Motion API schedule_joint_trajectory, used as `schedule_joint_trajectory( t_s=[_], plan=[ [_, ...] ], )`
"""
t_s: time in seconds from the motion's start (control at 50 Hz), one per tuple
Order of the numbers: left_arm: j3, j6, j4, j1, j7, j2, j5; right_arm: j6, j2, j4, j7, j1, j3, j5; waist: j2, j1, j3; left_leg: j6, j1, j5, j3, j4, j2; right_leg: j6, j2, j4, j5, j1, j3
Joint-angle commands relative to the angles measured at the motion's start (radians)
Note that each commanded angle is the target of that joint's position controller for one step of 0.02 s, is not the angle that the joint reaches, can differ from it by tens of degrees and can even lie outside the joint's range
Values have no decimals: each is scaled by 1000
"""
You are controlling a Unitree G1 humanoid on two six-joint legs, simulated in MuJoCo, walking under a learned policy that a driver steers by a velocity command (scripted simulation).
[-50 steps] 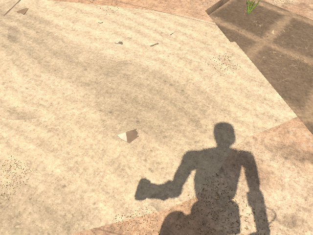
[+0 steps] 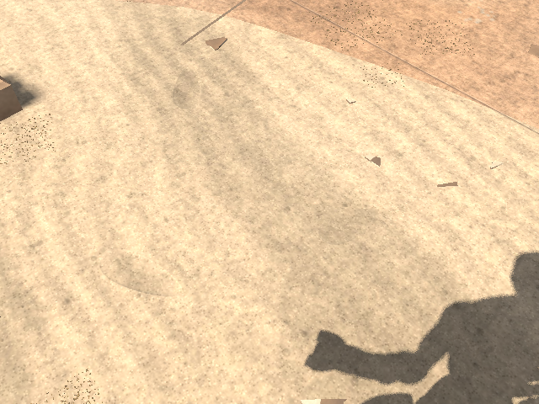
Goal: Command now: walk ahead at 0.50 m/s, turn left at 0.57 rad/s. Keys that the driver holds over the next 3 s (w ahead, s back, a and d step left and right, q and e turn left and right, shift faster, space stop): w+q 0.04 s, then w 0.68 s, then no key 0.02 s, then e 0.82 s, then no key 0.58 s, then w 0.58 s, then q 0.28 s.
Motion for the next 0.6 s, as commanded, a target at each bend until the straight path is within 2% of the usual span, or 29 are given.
schedule_joint_trajectory(
  t_s=[0.02, 0.06, 0.1, 0.14, 0.2, 0.22, 0.24, 0.26, 0.28, 0.3, 0.32, 0.34, 0.36, 0.38, 0.4, 0.44, 0.5, 0.56, 0.6],
  plan=[
    [11, 4, -69, -29, 5, 52, 7, -15, -174, -80, -23, -26, -47, 7, 63, 21, -45, 164, -29, 269, -188, -138, 217, 39, 26, -199, 180, 18, -32],
    [3, -1, -84, -92, -1, 35, 1, -8, -173, -71, -29, 0, -46, 9, 91, -10, -47, 124, -46, 195, -157, -122, 187, 38, 60, -360, 322, 78, -44],
    [1, -8, -99, -141, -11, 38, -9, -8, -169, -51, -28, 44, -44, 9, 108, -42, -46, 107, -31, 128, -177, -119, 206, 29, 76, -433, 412, 122, -49],
    [6, -17, -112, -168, -20, 57, -13, -8, -156, -30, -27, 76, -39, 12, 116, -53, -37, 101, 44, 103, -216, -81, 240, 6, 73, -482, 396, 105, -30],
    [19, -29, -118, -152, -29, 93, -12, 1, -159, -16, -31, 84, -40, 6, 142, -32, -29, 86, 161, 166, -280, -10, 298, -43, 75, -522, 267, 100, -27],
    [25, -32, -110, -115, -28, 102, -12, 6, -162, -15, -31, 73, -42, 5, 155, -9, -35, 76, 179, 242, -284, 26, 300, -63, 85, -538, 225, 143, -44],
    [39, -35, -85, -26, -24, 124, -8, 9, -150, -20, -30, 59, -36, 3, 150, 39, -79, 55, 182, 381, -258, 121, 261, -92, 103, -572, 226, 264, -69],
    [53, -38, -63, 110, -20, 162, 4, 9, -117, -35, -28, 48, -20, -5, 117, 102, -203, 24, 106, 374, -212, 320, 208, -147, 18, -531, 262, 493, 4],
    [77, -34, -42, 256, -16, 246, 16, -1, -61, -47, -29, 158, -1, 0, -89, 103, -368, -52, -203, 91, -115, 674, 78, -290, -187, -526, 189, 876, 345],
    [75, -22, 2, 320, -29, 214, -14, -11, -60, -37, -28, 212, 8, 15, -285, 103, -406, -87, -441, -418, -107, 893, 15, -372, -296, -680, -60, 993, 692],
    [53, -17, -9, 273, -29, 141, -33, -16, -145, -43, -26, 120, -11, 30, -151, 123, -255, -80, -551, -379, -147, 973, 74, -327, -274, -718, -226, 896, 642],
    [42, -8, -24, 210, -24, 109, -24, -17, -157, -66, -25, 16, -12, 26, -65, 120, -149, -76, -561, -294, -103, 964, 123, -285, -234, -730, -199, 763, 496],
    [32, -1, -27, 160, -24, 90, -12, -21, -145, -83, -23, -45, -11, 9, -20, 95, -64, -76, -543, -229, -69, 897, 160, -272, -189, -761, -92, 626, 393],
    [23, -2, -29, 133, -23, 68, -4, -21, -135, -86, -21, -53, -15, -3, -29, 67, -42, -77, -501, -180, -62, 831, 195, -262, -154, -782, -1, 551, 328],
    [20, -4, -27, 123, -23, 62, 1, -19, -117, -81, -19, -34, -12, -2, -53, 48, -40, -81, -453, -156, -53, 795, 211, -257, -127, -803, 67, 505, 282],
    [22, -9, -14, 136, -22, 72, -9, -13, -82, -74, -18, -13, -5, -1, -72, 34, -52, -94, -427, -138, -27, 729, 222, -270, -109, -831, 182, 476, 208],
    [33, -7, 7, 161, -13, 113, -18, -16, -58, -105, -19, -98, 8, -9, -44, 50, -36, -117, -458, -21, -3, 559, 235, -277, -104, -860, 313, 480, 124],
    [34, 5, 29, 199, -8, 127, -28, -26, -37, -124, -10, -195, 17, -5, -42, 85, -24, -120, -414, 148, 24, 364, 214, -243, -68, -862, 349, 486, 41],
    [34, 11, 48, 240, -7, 135, -33, -30, -34, -138, -1, -257, 19, 2, -40, 112, -12, -120, -381, 215, 42, 276, 193, -234, -68, -855, 336, 500, 23]
  ],
)
Next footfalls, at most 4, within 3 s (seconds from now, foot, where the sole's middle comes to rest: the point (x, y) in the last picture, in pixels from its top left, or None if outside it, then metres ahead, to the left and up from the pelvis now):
0.26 right None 0.34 -0.14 -0.78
0.78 left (215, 347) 0.60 0.13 -0.78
1.26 right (311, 329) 0.65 -0.12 -0.78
1.72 left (223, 315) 0.69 0.11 -0.78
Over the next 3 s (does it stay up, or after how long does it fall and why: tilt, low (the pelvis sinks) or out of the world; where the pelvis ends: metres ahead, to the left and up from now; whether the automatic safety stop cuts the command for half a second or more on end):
stays up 0.84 -0.12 -0.01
